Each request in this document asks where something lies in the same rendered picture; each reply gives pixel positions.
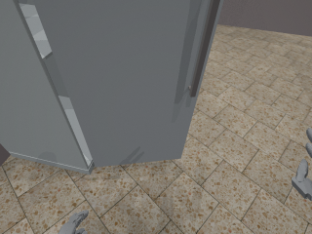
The handle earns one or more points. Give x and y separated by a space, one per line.
207 33

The robot left hand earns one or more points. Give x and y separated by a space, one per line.
73 223

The fridge door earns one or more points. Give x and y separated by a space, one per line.
126 66

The robot right hand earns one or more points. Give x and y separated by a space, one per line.
300 181

